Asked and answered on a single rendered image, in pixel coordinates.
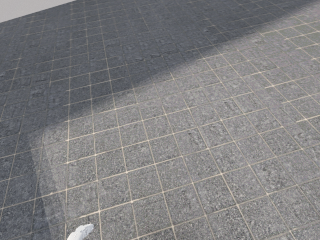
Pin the left robot hand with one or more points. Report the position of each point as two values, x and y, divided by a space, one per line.
81 232

